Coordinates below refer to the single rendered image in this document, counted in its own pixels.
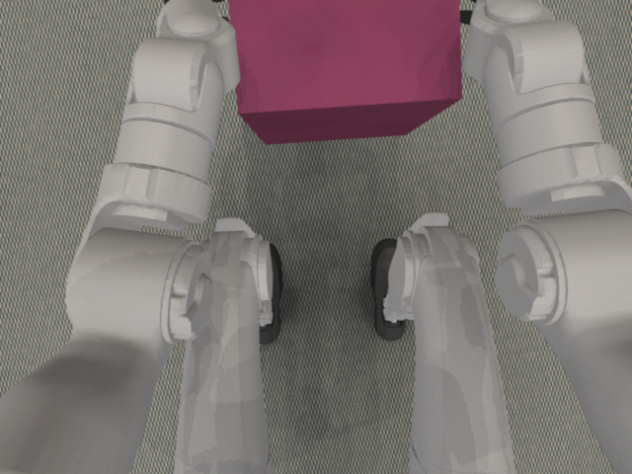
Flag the robot right forearm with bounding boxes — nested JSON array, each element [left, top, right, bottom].
[[462, 0, 632, 216]]

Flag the left robot thigh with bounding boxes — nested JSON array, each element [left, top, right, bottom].
[[174, 231, 273, 474]]

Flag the robot thigh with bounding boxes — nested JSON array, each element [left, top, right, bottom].
[[174, 231, 273, 474], [393, 226, 515, 474]]

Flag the right robot thigh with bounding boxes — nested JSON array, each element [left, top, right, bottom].
[[393, 226, 515, 474]]

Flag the carton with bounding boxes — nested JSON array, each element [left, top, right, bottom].
[[228, 0, 462, 145]]

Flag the robot left forearm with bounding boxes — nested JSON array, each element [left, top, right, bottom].
[[65, 0, 241, 321]]

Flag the robot right upper arm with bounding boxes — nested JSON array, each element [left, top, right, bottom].
[[494, 209, 632, 474]]

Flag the robot left upper arm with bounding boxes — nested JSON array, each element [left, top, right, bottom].
[[0, 227, 214, 474]]

